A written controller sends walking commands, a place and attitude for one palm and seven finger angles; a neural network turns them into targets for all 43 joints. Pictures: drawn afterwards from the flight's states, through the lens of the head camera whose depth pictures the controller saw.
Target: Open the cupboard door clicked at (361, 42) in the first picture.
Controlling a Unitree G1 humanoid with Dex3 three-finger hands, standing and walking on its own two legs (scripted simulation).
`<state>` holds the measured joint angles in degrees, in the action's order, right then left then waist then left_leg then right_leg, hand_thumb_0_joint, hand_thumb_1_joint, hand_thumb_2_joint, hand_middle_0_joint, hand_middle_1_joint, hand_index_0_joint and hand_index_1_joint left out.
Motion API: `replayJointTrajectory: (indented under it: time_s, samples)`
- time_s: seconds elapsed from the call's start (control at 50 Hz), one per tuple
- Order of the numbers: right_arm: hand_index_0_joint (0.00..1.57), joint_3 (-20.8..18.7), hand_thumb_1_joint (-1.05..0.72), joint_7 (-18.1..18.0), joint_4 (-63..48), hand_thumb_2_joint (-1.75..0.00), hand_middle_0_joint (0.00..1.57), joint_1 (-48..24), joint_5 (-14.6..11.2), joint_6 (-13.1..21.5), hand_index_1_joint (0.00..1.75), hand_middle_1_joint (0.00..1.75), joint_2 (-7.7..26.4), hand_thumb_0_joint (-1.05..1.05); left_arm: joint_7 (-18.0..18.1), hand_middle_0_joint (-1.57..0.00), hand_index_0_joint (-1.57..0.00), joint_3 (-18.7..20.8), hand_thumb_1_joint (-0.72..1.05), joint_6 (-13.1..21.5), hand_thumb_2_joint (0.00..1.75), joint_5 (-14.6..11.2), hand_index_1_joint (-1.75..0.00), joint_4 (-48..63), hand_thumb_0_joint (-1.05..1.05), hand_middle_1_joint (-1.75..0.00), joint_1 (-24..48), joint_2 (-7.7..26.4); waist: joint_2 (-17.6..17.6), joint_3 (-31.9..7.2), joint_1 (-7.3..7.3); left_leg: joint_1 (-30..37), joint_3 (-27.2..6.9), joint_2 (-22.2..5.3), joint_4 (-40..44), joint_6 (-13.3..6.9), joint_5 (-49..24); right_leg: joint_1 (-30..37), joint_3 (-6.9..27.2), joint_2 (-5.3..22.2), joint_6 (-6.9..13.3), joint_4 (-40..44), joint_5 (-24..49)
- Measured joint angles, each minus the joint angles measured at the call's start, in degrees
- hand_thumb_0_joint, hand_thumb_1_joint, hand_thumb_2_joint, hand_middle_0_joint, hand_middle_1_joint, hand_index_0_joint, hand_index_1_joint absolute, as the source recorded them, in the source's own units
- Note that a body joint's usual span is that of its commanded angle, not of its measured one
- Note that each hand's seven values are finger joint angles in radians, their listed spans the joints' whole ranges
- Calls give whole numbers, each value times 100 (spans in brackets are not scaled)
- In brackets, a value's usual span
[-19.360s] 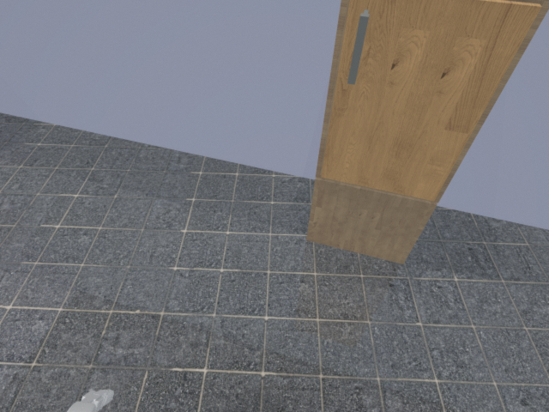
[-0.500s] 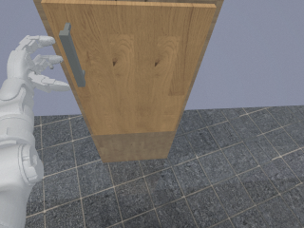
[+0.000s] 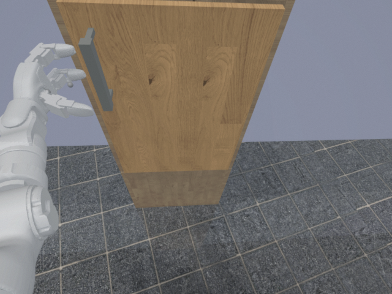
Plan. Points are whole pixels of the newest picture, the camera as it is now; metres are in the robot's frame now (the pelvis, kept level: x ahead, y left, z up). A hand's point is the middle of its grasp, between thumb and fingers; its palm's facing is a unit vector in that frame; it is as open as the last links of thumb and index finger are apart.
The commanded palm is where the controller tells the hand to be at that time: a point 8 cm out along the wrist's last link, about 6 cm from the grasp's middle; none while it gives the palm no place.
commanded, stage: move the hooked fingers beside the handle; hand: left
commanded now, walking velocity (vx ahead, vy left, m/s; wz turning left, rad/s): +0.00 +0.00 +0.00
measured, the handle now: (100, 73) +0.52 +0.17 +0.14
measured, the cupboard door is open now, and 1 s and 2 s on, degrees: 0 0 0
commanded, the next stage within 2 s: slide the fingers in behind the handle in 0.50 s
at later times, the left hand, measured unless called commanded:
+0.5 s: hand (71, 88) +0.48 +0.22 +0.15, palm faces +0.03 -1.00 +0.01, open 13.9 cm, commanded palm +0.45 +0.27 +0.15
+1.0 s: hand (77, 88) +0.47 +0.21 +0.15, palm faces +0.01 -1.00 +0.00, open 13.9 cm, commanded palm +0.44 +0.26 +0.15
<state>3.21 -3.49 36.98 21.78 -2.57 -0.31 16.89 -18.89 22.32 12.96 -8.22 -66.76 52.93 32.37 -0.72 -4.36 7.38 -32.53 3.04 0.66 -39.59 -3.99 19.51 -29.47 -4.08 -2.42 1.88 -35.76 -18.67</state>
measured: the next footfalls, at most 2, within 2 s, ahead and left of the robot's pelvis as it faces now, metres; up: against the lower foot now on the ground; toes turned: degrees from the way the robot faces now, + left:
none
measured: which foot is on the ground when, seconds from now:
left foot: down 0.00-1.00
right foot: down 0.00-1.00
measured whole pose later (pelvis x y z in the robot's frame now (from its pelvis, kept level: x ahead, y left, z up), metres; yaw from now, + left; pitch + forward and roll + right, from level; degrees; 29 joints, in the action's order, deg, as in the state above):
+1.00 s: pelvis -0.01 +0.00 +0.00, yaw +0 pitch +11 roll -2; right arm 2.5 -2.8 37.7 23.7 -2.5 0.1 16.8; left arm -16.2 20.0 13.4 -8.5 -63.3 50.3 29.2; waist -1.1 -4.7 7.0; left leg -31.5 3.1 0.7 -39.3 -4.0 19.1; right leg -28.6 -3.9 -2.4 1.9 -35.8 -18.4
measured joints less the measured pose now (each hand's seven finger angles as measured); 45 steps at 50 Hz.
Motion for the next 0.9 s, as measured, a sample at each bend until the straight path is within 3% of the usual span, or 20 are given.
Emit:
replayJointTrajectory:
  time_s: [0.14, 0.3, 0.42, 0.56, 0.76, 0.9]
  samples:
    - [20, -9, -90, 6, -100, -89, 20, 133, -20, -80, 30, 30, 1, 0, -85, -31, -30, 56, -50, -89, 30, 54, -120, 27, -2, -120, -158, 235, -26, -45, 8, 33, 34, -32, 26, 14, 33, 24, 42, -34, 11, 41, -7]
    - [20, -67, -90, 17, 28, -89, 20, 229, -51, -166, 30, 30, 2, 0, -238, -30, -29, -202, -50, -130, 30, -225, -120, 413, -2, -120, -392, -65, -80, -59, -134, 166, -12, 0, 67, 4, 41, 185, 2, -11, -3, 106, -22]
    - [20, -62, -90, 38, -6, -89, 20, 81, -16, -125, 30, 30, -15, 0, 11, -30, -30, -131, -50, -192, 30, -109, -121, 423, -2, -120, -370, -256, -81, -45, -101, 167, 1, 21, 75, -3, 9, 162, 12, 13, -8, 66, -13]
    - [20, 5, -90, 23, -84, -89, 20, -1, -22, -87, 30, 30, -59, 0, 142, -30, -30, 1, -50, -62, 30, 44, -121, 224, -2, -120, -275, -76, -28, -11, -42, 165, 26, 2, 63, 8, -17, 138, 35, -2, 8, 23, 6]
    - [20, -16, -90, -35, 63, -89, 20, 109, -52, -36, 30, 30, 28, 0, -55, -30, -30, -387, -50, -107, 30, -166, -120, 50, -2, -120, -46, -93, -77, 33, -89, 115, -64, 36, 33, 2, -54, 139, -58, 27, 5, 33, 28]
    - [20, -43, -90, 20, 62, -89, 20, 133, 8, 39, 30, 30, 23, 0, 170, -31, -31, -182, -50, -34, 30, -67, -122, 136, -2, -120, -88, -239, -39, 16, -32, 50, -13, 27, 36, -3, -70, 38, -7, 24, 1, -3, 43]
